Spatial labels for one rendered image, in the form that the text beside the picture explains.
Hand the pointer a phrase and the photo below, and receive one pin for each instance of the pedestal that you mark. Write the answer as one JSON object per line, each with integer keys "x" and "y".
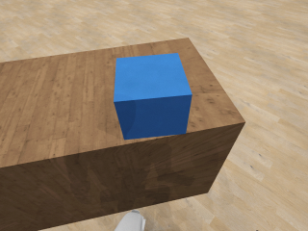
{"x": 63, "y": 158}

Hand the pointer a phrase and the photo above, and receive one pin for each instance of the carton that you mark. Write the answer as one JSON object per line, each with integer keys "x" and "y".
{"x": 152, "y": 96}

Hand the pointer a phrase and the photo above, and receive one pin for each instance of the left robot thigh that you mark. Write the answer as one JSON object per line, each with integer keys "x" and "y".
{"x": 131, "y": 222}

